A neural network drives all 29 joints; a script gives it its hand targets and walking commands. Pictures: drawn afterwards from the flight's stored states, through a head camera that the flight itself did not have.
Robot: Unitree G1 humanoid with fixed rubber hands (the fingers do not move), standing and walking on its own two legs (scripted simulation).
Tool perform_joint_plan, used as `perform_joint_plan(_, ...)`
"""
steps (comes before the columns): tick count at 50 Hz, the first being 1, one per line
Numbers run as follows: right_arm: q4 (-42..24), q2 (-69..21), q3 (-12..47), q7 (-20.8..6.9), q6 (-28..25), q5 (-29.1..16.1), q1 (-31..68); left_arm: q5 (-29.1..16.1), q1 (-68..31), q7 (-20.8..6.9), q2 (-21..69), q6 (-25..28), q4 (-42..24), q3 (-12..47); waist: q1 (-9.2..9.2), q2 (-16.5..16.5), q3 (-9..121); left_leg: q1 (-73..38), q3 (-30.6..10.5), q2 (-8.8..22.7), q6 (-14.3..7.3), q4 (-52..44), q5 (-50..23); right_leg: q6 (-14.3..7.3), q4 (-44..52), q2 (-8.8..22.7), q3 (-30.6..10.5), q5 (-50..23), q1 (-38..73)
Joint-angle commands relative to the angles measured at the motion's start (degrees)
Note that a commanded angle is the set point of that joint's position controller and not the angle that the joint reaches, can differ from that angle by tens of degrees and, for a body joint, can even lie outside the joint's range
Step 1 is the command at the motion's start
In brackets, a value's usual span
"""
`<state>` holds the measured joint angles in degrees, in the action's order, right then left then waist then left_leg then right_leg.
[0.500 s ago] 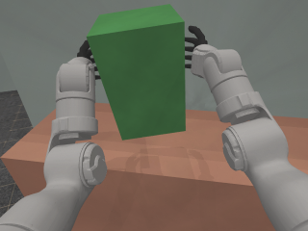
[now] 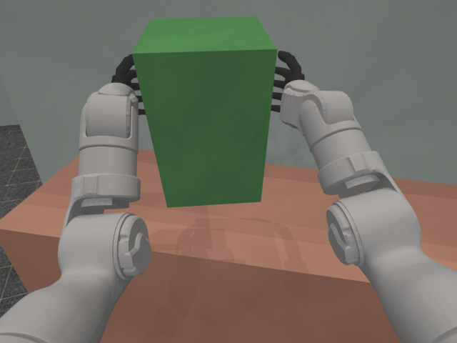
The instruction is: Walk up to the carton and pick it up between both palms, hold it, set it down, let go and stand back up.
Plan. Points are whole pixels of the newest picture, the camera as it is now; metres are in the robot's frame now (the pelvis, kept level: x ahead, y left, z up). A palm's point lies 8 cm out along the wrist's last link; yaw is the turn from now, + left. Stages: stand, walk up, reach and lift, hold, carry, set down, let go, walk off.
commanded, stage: hold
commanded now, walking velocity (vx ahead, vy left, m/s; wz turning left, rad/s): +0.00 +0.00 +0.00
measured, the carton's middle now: (209, 116) +0.39 +0.00 +0.29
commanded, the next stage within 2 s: none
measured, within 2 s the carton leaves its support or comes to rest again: neither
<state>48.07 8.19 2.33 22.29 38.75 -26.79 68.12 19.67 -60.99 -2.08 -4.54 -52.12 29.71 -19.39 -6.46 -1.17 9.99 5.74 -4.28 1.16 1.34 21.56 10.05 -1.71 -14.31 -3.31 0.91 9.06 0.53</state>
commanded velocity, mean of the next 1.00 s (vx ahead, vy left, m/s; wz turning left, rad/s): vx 0.00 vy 0.00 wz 0.00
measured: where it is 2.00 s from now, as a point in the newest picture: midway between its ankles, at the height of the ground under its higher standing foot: outside the picture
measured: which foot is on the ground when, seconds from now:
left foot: down 0.00-1.00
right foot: down 0.00-1.00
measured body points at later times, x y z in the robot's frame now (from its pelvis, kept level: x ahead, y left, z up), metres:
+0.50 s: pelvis -0.01 +0.00 +0.00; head -0.12 +0.01 +0.43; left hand +0.37 +0.16 +0.36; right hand +0.37 -0.11 +0.36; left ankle +0.03 +0.13 -0.75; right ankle -0.01 -0.10 -0.75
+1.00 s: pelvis +0.00 +0.01 +0.00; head -0.11 +0.02 +0.44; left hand +0.38 +0.13 +0.34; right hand +0.36 -0.14 +0.35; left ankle +0.03 +0.13 -0.75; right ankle -0.01 -0.10 -0.75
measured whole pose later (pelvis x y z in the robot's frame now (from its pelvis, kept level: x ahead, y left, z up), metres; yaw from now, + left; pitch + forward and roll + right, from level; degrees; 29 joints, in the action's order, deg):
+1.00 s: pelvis +0.00 +0.01 +0.00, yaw -1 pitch -5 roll -1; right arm 49.1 10.0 4.4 20.8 39.7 -27.1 70.8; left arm 20.0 -61.1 -0.6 -2.4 -53.5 26.8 -21.7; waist -5.6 0.1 10.5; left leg 6.1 -2.6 0.8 0.7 20.1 9.0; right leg -1.2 -15.0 -2.8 -1.1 8.7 -1.3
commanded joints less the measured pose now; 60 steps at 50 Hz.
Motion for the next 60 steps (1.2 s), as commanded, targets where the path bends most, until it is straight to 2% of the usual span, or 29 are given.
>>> perform_joint_plan(1,-16.55,-31.10,6.91,-9.63,-0.66,-8.87,41.07,-11.19,-39.26,-10.22,31.08,3.29,-8.69,13.18,-0.54,6.07,14.01,-4.84,2.36,-2.76,2.74,-1.49,-14.87,3.36,-0.25,-0.41,-1.18,-13.17,1.05)
perform_joint_plan(4,-14.81,-31.86,7.26,-11.39,-0.67,-8.92,43.29,-11.74,-41.97,-9.58,30.81,3.23,-8.80,12.82,1.74,4.61,15.60,-4.26,2.34,-1.82,2.29,-2.77,-12.02,2.61,0.06,-1.22,-0.56,-6.72,-1.39)
perform_joint_plan(5,-15.61,-32.24,6.53,-11.69,-0.68,-9.27,43.93,-11.15,-42.74,-9.14,30.28,3.28,-8.31,12.93,0.91,4.92,15.39,-3.62,2.36,-2.06,2.06,-2.70,-9.98,3.03,0.56,-0.82,-0.43,-5.51,-1.66)
perform_joint_plan(6,-15.94,-33.60,7.18,-11.70,-0.50,-8.94,44.30,-11.37,-42.19,-8.99,30.15,3.16,-6.84,11.51,3.32,3.07,15.43,-2.96,2.96,-2.28,1.48,-3.52,-9.72,3.14,0.43,-0.89,-0.79,-5.36,-0.45)
perform_joint_plan(8,-13.77,-33.40,7.29,-12.06,-0.36,-8.61,46.78,-11.46,-43.42,-8.71,28.46,3.14,-5.20,9.61,4.22,0.72,14.28,-1.65,2.93,-1.94,0.47,-3.98,-7.69,3.23,0.85,-0.61,-0.85,-3.38,-0.42)
perform_joint_plan(12,-7.20,-34.21,3.52,-12.62,-0.05,-5.58,44.61,-11.74,-45.62,-8.81,26.83,4.46,0.46,7.92,4.14,1.34,12.19,0.64,3.61,-1.90,-0.67,-5.18,0.57,3.89,1.71,0.74,-1.56,5.35,-4.32)
perform_joint_plan(15,0.17,-32.73,-0.94,-13.57,-0.25,-1.36,45.25,-10.22,-47.01,-9.04,25.08,5.38,9.39,3.62,4.57,-0.68,6.12,5.55,3.47,-1.45,-1.45,-6.35,6.99,2.77,2.53,1.36,-2.45,13.54,-7.72)
perform_joint_plan(17,-0.67,-31.43,-2.04,-13.61,-1.39,-0.49,46.34,-10.06,-46.69,-9.58,25.44,5.64,10.94,2.88,4.08,-0.07,7.61,4.80,3.78,-2.01,-1.44,-6.13,5.50,3.23,1.90,1.33,-2.87,10.85,-5.48)
perform_joint_plan(18,0.69,-31.05,-3.35,-13.59,-1.70,0.12,46.25,-9.50,-46.28,-9.63,26.39,5.84,12.35,3.64,3.56,2.90,9.58,3.47,2.52,-1.25,-1.12,-6.04,6.04,2.59,1.48,1.23,-2.20,9.95,-5.67)
perform_joint_plan(20,1.94,-29.89,-4.87,-13.10,-2.01,0.98,44.34,-9.89,-46.50,-10.26,25.10,6.40,13.50,2.55,1.68,1.53,7.42,2.51,3.10,-1.52,-0.82,-5.81,2.63,2.49,1.80,1.09,-2.30,6.18,-4.34)
perform_joint_plan(23,0.65,-29.46,-5.20,-12.64,-2.66,1.15,44.96,-9.49,-45.07,-10.65,26.61,6.87,15.01,2.75,2.75,2.48,9.59,2.24,3.29,-2.20,-0.02,-4.70,-1.65,2.01,1.42,1.32,-2.34,2.68,-3.70)
perform_joint_plan(24,1.24,-27.26,-5.78,-12.57,-3.08,0.91,44.87,-9.38,-43.39,-10.83,26.69,7.02,15.21,2.92,1.38,4.12,9.23,0.90,2.82,-1.33,0.70,-4.02,-2.66,1.96,1.21,1.23,-2.29,1.07,-3.69)
perform_joint_plan(25,-1.00,-26.17,-4.65,-12.42,-3.49,0.57,45.03,-9.98,-43.43,-11.14,27.17,7.10,14.07,4.42,0.69,2.17,9.68,-1.23,2.05,-1.04,1.03,-3.95,-6.65,2.15,0.88,0.59,-1.29,-1.54,-3.31)
perform_joint_plan(27,-4.30,-26.86,-3.96,-11.62,-3.70,-1.85,43.76,-10.49,-43.95,-10.99,27.32,6.91,8.40,5.44,1.36,4.18,14.26,-3.45,3.13,-2.17,1.31,-2.16,-12.73,1.77,0.30,-0.04,-0.98,-7.76,-1.04)
perform_joint_plan(28,-4.16,-27.00,-2.66,-11.50,-3.39,-2.69,42.34,-10.89,-43.14,-10.72,29.04,6.89,6.73,7.55,-0.44,4.40,13.67,-4.33,2.23,-1.41,2.26,-0.98,-14.83,2.27,0.55,0.23,-1.18,-10.50,-0.16)
perform_joint_plan(31,-10.30,-27.70,1.02,-10.73,-2.92,-6.05,42.76,-12.71,-43.31,-10.38,31.40,6.46,-1.76,11.25,-1.03,7.25,18.64,-6.59,2.17,-2.26,3.32,0.75,-20.11,2.35,-0.64,-0.03,-1.47,-15.12,0.48)
perform_joint_plan(33,-13.15,-29.84,3.25,-10.20,-2.42,-8.40,41.27,-13.45,-40.83,-10.06,31.37,5.85,-4.50,12.93,-1.12,7.00,18.36,-6.00,1.89,-2.90,3.51,1.11,-21.28,3.33,-0.66,0.02,-2.34,-19.66,2.74)
perform_joint_plan(37,-14.98,-30.37,6.84,-9.86,-1.62,-9.63,41.25,-10.99,-38.80,-9.63,30.89,4.39,-5.91,11.47,0.69,5.09,15.02,-6.11,2.13,-2.05,2.47,-0.52,-17.61,3.35,-0.66,-0.55,-0.63,-15.54,1.17)
perform_joint_plan(39,-18.95,-31.75,8.39,-9.79,-1.34,-10.42,42.30,-12.35,-40.28,-9.28,31.23,4.01,-11.02,13.64,-0.01,3.66,17.75,-7.30,2.10,-2.58,2.60,-0.30,-18.58,4.02,-0.40,-0.07,-0.81,-17.12,2.00)
perform_joint_plan(41,-17.97,-31.56,9.02,-10.50,-1.09,-11.71,43.50,-12.31,-40.26,-8.71,30.80,3.46,-10.02,13.71,1.65,3.60,18.54,-7.73,2.03,-2.44,2.31,-0.87,-17.62,3.20,-0.65,-0.59,-0.74,-15.36,2.11)
perform_joint_plan(44,-16.50,-32.71,8.44,-10.94,-0.53,-11.05,42.50,-11.51,-40.94,-8.23,30.18,3.14,-9.79,12.81,0.93,3.22,15.95,-6.40,2.54,-2.05,2.08,-2.16,-14.56,3.77,0.54,-1.03,-0.47,-11.73,0.15)
perform_joint_plan(46,-14.50,-31.67,7.66,-11.23,0.01,-9.95,39.53,-10.93,-40.50,-8.49,29.95,2.77,-9.65,12.53,2.49,4.24,15.47,-5.55,2.58,-1.98,1.95,-2.94,-12.03,3.59,0.73,-1.05,-0.64,-9.85,-0.54)
perform_joint_plan(47,-14.63,-31.82,8.12,-11.31,-0.01,-9.06,41.49,-11.47,-41.49,-8.31,29.86,2.87,-10.08,12.19,1.66,2.17,15.74,-5.09,3.07,-2.26,2.26,-2.93,-13.35,3.66,-0.03,-1.46,-0.37,-10.29,0.18)
perform_joint_plan(51,-7.86,-30.65,3.86,-12.41,0.26,-6.59,41.54,-9.60,-40.86,-9.30,28.85,2.52,-1.31,8.41,2.75,2.75,8.12,0.02,2.84,-1.20,0.12,-5.99,-1.66,3.30,1.22,-0.32,-0.75,1.39,-3.36)
perform_joint_plan(52,-6.34,-31.50,2.85,-12.49,0.14,-5.29,42.33,-10.00,-43.10,-9.75,28.31,3.07,0.44,8.57,1.87,2.52,7.29,1.32,3.28,-1.87,0.37,-5.84,-0.51,3.28,1.85,0.37,-2.20,3.23,-4.20)
perform_joint_plan(55,-5.93,-30.94,1.57,-12.69,-0.20,-3.73,43.34,-10.72,-43.56,-9.76,28.50,3.71,2.27,8.42,2.24,2.52,9.38,0.67,3.06,-1.13,-0.14,-5.78,-1.99,2.79,0.66,-0.39,-1.03,1.65,-3.37)
perform_joint_plan(56,-5.80,-31.00,1.30,-12.66,-0.42,-4.11,42.96,-10.23,-43.17,-9.79,28.92,3.75,4.17,8.16,2.43,4.37,10.80,1.39,2.53,-1.33,-0.48,-5.86,-1.83,2.30,0.38,-0.42,-1.51,-0.35,-1.98)
perform_joint_plan(59,-4.08,-31.27,0.33,-12.59,-1.33,-3.23,44.22,-11.01,-44.53,-10.11,27.60,4.98,5.42,6.38,2.62,2.33,9.03,3.03,2.77,-1.21,-0.19,-5.21,0.24,2.68,1.21,0.96,-2.30,3.24,-2.99)
perform_joint_plan(60,-5.56,-30.34,-1.04,-12.42,-1.48,-2.64,44.59,-9.24,-44.45,-10.21,27.76,4.88,6.70,5.82,2.30,3.39,9.23,2.85,2.96,-1.93,-0.29,-4.96,0.46,2.97,1.37,0.82,-2.41,3.03,-3.99)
